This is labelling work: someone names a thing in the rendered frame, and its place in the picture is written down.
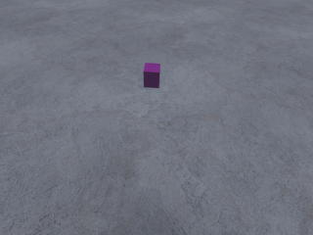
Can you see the carton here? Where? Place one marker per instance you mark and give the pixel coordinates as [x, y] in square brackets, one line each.
[151, 75]

